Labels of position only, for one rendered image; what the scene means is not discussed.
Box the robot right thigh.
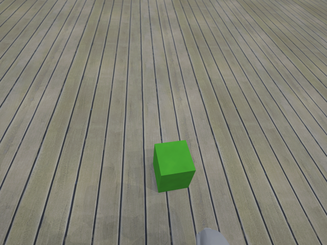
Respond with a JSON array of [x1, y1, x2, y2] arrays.
[[196, 229, 230, 245]]

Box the carton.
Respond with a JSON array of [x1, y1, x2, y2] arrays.
[[153, 140, 196, 193]]

